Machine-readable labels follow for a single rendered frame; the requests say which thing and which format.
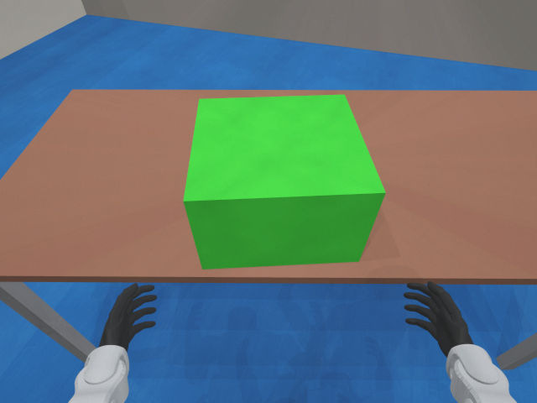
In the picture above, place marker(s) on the table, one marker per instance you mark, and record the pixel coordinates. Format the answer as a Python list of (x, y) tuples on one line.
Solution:
[(97, 196)]

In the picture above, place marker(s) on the right robot hand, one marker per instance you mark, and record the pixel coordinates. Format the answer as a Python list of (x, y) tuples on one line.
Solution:
[(447, 327)]

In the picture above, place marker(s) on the carton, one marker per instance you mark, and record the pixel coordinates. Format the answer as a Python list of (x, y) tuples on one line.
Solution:
[(279, 181)]

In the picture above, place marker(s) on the robot left forearm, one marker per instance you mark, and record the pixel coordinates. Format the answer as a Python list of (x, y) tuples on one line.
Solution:
[(104, 378)]

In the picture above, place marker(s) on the robot right forearm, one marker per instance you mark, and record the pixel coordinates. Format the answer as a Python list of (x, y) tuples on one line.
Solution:
[(474, 378)]

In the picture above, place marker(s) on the left robot hand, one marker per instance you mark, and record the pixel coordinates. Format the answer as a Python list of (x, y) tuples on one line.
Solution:
[(119, 329)]

